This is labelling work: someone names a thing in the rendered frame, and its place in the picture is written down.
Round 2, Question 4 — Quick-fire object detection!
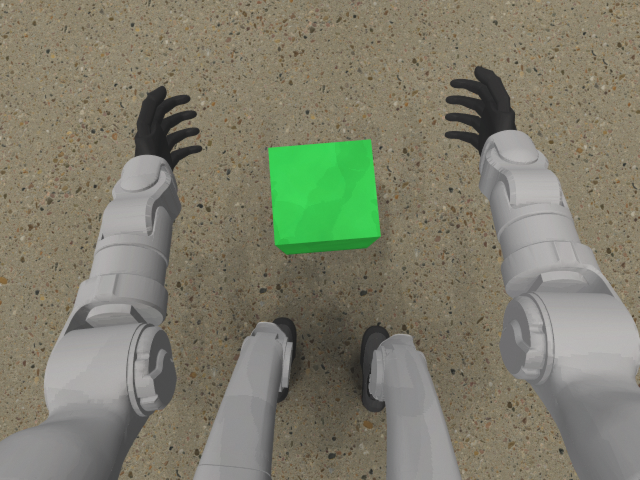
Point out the left robot shin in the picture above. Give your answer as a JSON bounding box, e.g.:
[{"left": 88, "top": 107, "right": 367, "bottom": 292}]
[{"left": 240, "top": 322, "right": 287, "bottom": 389}]

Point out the right robot hand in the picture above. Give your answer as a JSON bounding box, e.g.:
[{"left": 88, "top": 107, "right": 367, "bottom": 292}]
[{"left": 445, "top": 66, "right": 517, "bottom": 157}]

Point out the robot right upper arm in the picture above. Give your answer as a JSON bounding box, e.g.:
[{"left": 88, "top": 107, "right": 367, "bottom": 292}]
[{"left": 499, "top": 291, "right": 640, "bottom": 480}]

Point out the right robot foot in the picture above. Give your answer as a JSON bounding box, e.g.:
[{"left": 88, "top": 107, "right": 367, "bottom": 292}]
[{"left": 360, "top": 326, "right": 390, "bottom": 412}]

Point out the robot left upper arm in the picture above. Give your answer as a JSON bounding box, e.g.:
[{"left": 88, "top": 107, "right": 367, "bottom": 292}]
[{"left": 0, "top": 323, "right": 177, "bottom": 480}]

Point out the left robot forearm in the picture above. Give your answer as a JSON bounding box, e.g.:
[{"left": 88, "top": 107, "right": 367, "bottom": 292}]
[{"left": 44, "top": 155, "right": 182, "bottom": 411}]

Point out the carton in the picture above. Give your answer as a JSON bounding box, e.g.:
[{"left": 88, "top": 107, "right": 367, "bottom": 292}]
[{"left": 268, "top": 139, "right": 381, "bottom": 255}]

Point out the right robot forearm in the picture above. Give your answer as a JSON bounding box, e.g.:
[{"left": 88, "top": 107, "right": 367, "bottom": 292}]
[{"left": 479, "top": 130, "right": 640, "bottom": 375}]

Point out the left robot hand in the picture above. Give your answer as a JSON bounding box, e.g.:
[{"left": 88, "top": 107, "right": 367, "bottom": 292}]
[{"left": 134, "top": 86, "right": 202, "bottom": 171}]

